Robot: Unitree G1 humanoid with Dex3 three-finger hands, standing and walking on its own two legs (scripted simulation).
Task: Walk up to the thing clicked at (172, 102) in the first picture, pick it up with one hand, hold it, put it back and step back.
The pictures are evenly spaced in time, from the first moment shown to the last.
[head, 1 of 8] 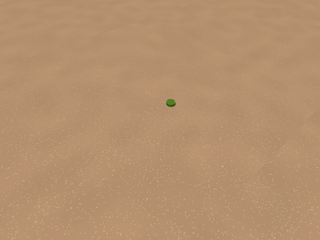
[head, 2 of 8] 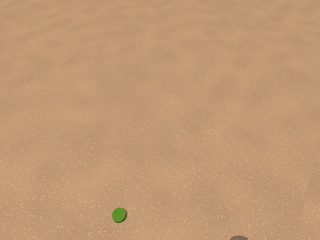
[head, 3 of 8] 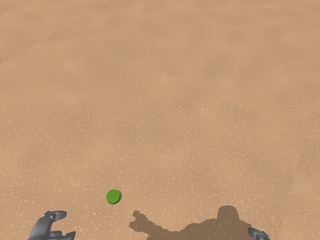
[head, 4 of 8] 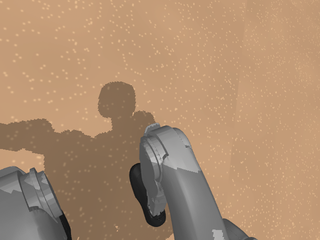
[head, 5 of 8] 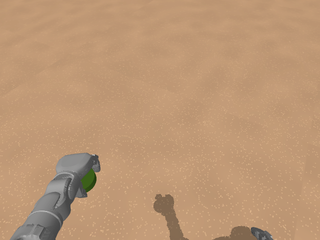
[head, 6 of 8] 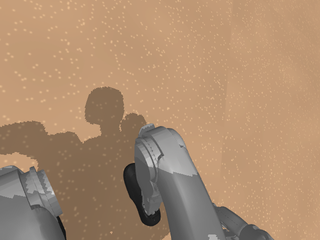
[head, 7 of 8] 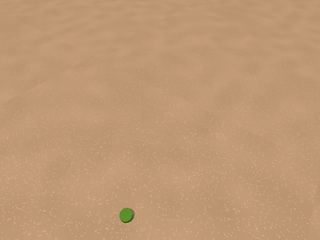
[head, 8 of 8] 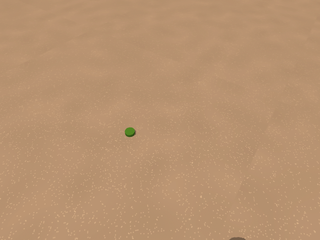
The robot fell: no
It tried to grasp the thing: yes
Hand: left
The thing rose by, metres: 0.70
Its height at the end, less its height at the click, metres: +0.00
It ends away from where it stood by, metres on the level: 0.01
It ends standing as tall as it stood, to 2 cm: yes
